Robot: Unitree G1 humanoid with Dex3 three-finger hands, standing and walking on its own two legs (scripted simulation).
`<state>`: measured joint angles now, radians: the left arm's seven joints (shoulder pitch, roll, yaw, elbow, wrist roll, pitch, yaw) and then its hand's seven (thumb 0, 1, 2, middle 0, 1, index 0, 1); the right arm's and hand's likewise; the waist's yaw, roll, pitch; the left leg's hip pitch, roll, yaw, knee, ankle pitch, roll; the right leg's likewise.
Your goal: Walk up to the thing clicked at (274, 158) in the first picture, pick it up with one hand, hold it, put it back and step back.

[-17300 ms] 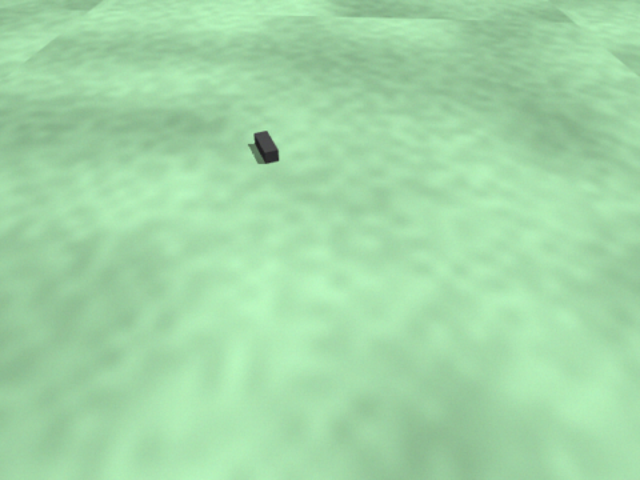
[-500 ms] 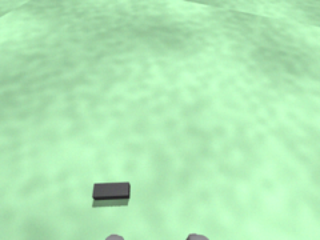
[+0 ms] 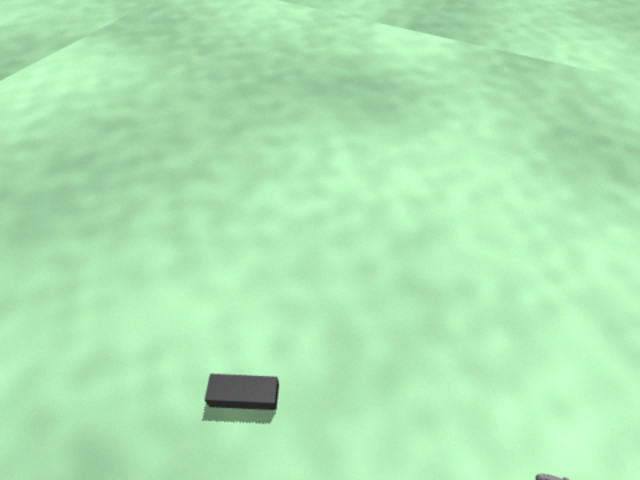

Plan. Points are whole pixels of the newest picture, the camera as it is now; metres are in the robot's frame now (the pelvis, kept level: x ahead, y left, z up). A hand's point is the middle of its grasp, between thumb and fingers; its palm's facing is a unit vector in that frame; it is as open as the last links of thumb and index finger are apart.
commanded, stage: walk up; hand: left
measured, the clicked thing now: (243, 391) +0.47 +0.21 -0.72
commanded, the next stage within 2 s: stand in 1.30 s
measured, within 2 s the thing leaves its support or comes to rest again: neither
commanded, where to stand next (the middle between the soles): +0.05 +0.01 m, yaw -1 degrees
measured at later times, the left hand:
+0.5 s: hand out of the picture +0.09 +0.26 -0.14, palm faces -0.02 -0.95 -0.32, open 7.4 cm
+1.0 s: hand out of the picture +0.09 +0.26 -0.12, palm faces -0.02 -0.93 -0.37, open 7.4 cm
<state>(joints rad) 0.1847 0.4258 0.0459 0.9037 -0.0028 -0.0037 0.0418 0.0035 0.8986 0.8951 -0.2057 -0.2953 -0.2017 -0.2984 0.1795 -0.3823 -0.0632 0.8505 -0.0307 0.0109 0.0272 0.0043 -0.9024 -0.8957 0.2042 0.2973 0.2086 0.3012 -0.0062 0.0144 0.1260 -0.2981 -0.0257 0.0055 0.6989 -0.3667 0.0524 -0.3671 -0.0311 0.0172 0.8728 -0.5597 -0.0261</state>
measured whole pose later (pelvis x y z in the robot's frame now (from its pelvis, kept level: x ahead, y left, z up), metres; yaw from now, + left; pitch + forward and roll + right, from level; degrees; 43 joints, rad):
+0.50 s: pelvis +0.00 +0.01 +0.02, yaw +0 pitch -3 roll +0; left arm 0.14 0.37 0.00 1.04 0.00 -0.03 0.00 0.00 0.90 0.90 -0.21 -0.30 -0.20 -0.30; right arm 0.16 -0.34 0.00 1.04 -0.01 0.00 0.03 0.01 -0.90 -0.90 0.20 0.30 0.21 0.30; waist 0.00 -0.03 0.06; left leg -0.16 -0.03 0.02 0.45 -0.24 0.04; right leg -0.17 -0.04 -0.02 0.43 -0.21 0.03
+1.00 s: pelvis +0.01 +0.00 +0.03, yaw +0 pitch -3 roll +0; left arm 0.09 0.36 0.00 1.15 0.01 -0.02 0.00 0.00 0.90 0.90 -0.20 -0.29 -0.20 -0.30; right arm 0.08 -0.35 -0.02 1.12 -0.01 0.00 0.02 0.00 -0.90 -0.90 0.20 0.30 0.21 0.30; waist 0.01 0.01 0.04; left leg -0.09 -0.03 0.02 0.31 -0.18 0.03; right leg -0.11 -0.03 -0.03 0.31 -0.16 0.02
